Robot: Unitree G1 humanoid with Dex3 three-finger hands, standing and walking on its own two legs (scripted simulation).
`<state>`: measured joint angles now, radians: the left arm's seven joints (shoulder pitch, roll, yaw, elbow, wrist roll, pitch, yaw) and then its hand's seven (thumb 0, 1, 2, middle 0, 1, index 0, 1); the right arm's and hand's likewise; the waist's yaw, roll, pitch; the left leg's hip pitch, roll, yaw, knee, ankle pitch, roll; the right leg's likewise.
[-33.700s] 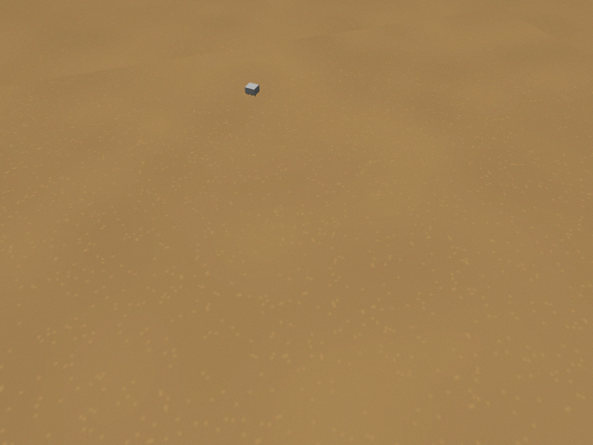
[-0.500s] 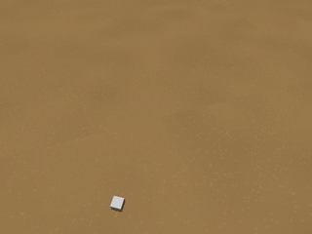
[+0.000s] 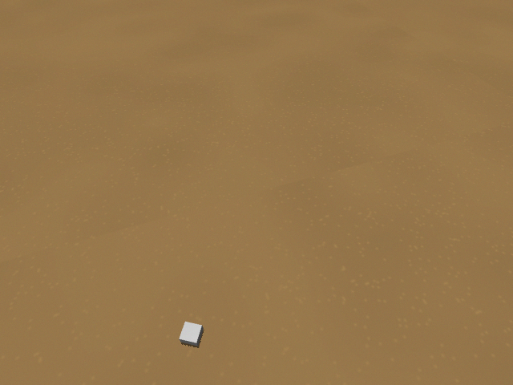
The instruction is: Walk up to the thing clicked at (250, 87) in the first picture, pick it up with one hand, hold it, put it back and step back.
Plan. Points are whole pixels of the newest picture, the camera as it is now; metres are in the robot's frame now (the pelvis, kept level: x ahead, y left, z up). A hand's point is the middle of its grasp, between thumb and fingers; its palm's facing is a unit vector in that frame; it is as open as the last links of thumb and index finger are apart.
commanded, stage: stand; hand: left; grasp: from above
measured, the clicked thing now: (191, 333) +0.42 +0.26 -0.76
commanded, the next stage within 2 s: step back in 1.34 s
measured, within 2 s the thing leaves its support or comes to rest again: neither
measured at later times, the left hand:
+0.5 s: hand out of the picture +0.08 +0.24 -0.16, palm faces +0.00 -0.94 -0.33, open 7.4 cm
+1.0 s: hand out of the picture +0.09 +0.24 -0.16, palm faces -0.02 -0.94 -0.34, open 7.4 cm
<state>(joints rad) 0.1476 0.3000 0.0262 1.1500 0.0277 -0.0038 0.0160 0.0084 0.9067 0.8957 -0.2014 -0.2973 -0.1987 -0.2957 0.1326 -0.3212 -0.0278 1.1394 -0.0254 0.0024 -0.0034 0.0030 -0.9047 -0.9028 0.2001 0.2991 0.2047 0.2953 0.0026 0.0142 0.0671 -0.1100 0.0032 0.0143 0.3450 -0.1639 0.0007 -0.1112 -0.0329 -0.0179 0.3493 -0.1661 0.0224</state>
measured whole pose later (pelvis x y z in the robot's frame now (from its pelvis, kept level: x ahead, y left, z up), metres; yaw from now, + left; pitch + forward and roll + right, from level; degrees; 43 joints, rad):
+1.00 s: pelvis +0.02 +0.00 +0.00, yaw -1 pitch -3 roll +0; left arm 0.11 0.32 0.02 1.14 0.02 -0.01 0.00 0.01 0.91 0.90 -0.20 -0.30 -0.20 -0.30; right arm 0.10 -0.34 -0.01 1.15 -0.02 -0.01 0.00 0.00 -0.90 -0.90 0.20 0.30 0.21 0.30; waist 0.00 0.01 0.06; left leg -0.09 0.01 0.03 0.31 -0.17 -0.01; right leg -0.10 -0.02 -0.01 0.32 -0.17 0.02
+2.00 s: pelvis -0.09 +0.03 -0.02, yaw -2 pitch -2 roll -1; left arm 0.06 0.40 0.06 0.87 0.01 0.06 0.02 0.01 0.91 0.90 -0.20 -0.30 -0.20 -0.30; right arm 0.20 -0.35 -0.05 0.94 -0.04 0.03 0.00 0.00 -0.90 -0.90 0.20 0.30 0.21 0.30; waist -0.03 -0.06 0.19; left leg -0.26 -0.02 0.00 0.62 -0.33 0.05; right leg -0.52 0.12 0.17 1.12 -0.48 -0.01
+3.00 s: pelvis -0.39 +0.00 -0.04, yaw -7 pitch -2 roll -1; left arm 0.20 0.40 0.09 0.85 0.03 0.06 -0.01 0.01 0.91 0.90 -0.20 -0.30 -0.20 -0.30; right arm 0.09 -0.41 -0.05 0.79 -0.03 0.04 -0.01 0.00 -0.90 -0.90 0.21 0.30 0.21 0.30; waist 0.02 0.01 0.18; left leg -0.46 0.08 0.00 0.68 -0.18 -0.02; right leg -0.23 0.03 0.05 0.69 -0.43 0.01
